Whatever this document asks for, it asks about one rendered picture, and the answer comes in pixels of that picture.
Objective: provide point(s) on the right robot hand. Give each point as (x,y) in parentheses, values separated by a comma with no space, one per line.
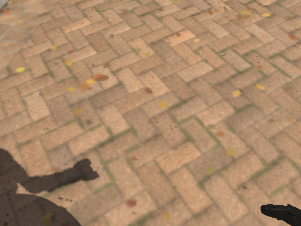
(287,213)

